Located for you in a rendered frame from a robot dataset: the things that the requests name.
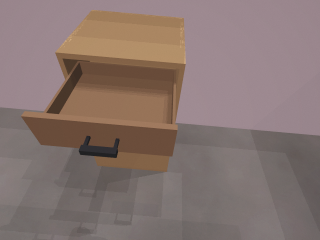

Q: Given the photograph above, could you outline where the drawer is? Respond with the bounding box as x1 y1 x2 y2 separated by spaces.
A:
21 61 178 157

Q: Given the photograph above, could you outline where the cabinet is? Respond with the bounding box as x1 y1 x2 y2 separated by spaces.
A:
55 10 186 172

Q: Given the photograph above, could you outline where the handle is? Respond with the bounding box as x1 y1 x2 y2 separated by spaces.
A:
79 136 120 158

